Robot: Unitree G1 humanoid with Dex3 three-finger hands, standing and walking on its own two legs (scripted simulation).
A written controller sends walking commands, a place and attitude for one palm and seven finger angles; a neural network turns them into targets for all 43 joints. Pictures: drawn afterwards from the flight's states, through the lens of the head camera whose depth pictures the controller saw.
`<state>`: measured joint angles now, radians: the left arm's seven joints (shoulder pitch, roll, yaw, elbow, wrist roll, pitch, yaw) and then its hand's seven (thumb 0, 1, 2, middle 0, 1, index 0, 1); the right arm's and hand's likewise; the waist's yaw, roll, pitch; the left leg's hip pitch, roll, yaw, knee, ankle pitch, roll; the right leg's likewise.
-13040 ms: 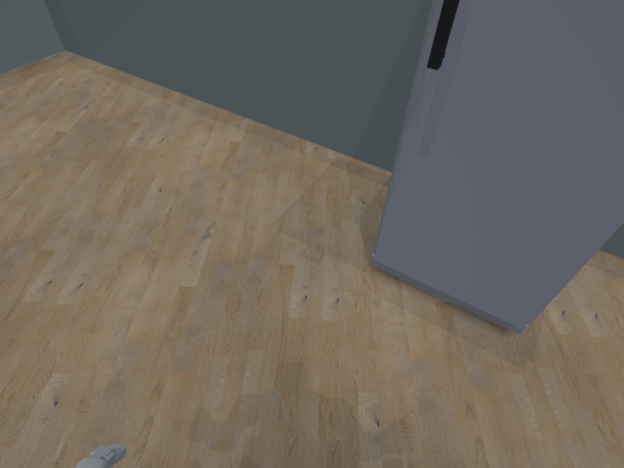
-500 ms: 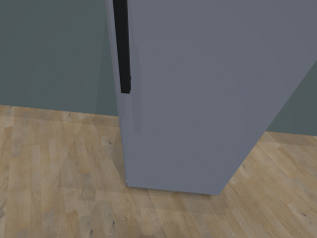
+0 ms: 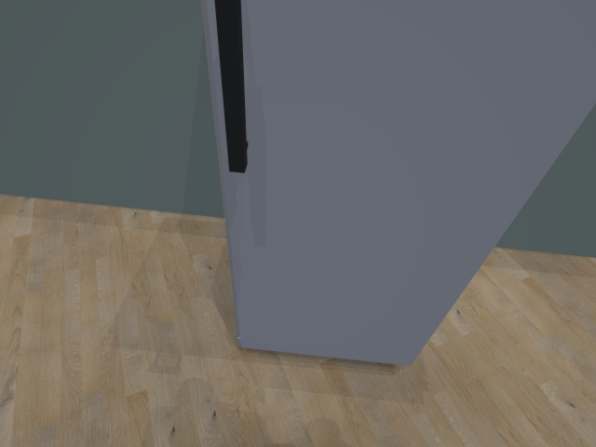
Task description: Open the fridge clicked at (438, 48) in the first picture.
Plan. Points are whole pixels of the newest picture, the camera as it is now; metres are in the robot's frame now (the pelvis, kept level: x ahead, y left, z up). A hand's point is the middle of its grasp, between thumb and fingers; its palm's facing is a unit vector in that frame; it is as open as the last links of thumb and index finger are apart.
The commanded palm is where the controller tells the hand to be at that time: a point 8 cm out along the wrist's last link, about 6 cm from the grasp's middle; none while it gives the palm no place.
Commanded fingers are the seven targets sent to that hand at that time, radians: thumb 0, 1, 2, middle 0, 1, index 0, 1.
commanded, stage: look again from close up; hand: left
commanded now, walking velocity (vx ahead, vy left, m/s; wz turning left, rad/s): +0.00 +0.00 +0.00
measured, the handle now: (236, 74) +0.53 +0.14 +0.26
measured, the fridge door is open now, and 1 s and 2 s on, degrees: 0 0 0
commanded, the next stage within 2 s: raise the hand to about handle height in 1.72 s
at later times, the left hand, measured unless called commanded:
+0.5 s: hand out of the picture -0.02 +0.19 -0.18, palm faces +0.02 -0.98 -0.19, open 7.4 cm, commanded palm none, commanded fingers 0.00 0.90 0.90 -0.20 -0.30 -0.20 -0.30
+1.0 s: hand out of the picture +0.00 +0.17 -0.17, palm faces +0.01 -0.98 -0.20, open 7.4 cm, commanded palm none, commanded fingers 0.00 0.90 0.90 -0.20 -0.30 -0.20 -0.30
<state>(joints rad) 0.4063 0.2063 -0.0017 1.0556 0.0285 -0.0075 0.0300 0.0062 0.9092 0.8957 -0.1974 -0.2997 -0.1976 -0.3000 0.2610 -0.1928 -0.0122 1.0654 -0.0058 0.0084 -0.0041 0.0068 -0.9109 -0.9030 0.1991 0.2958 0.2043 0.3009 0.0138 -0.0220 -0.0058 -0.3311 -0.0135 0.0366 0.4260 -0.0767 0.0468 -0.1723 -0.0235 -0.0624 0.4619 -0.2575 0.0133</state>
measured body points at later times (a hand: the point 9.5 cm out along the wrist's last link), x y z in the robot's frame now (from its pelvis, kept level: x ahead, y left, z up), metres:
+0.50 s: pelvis +0.00 +0.00 +0.00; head +0.00 +0.02 +0.45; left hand -0.02 +0.24 -0.16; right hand +0.01 -0.24 -0.15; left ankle +0.11 +0.08 -0.74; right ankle +0.00 -0.13 -0.74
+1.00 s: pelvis +0.03 -0.01 +0.00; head +0.03 +0.00 +0.45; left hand +0.00 +0.22 -0.16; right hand +0.05 -0.25 -0.15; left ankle +0.11 +0.08 -0.74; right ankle +0.00 -0.13 -0.74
